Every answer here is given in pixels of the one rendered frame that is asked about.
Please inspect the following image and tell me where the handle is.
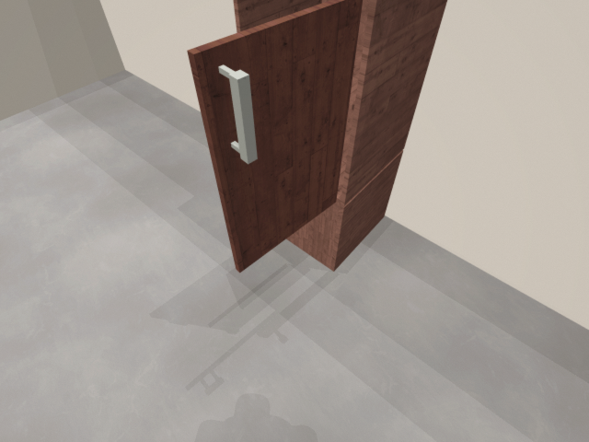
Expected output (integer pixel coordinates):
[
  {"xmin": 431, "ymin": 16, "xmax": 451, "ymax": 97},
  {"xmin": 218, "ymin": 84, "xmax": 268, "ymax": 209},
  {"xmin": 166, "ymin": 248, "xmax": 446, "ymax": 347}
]
[{"xmin": 218, "ymin": 65, "xmax": 258, "ymax": 164}]

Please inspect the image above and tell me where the cupboard door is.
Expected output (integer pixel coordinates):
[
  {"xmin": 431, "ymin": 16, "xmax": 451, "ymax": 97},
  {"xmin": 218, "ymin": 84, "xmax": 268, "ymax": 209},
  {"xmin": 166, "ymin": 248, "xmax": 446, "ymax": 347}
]
[{"xmin": 187, "ymin": 0, "xmax": 363, "ymax": 273}]

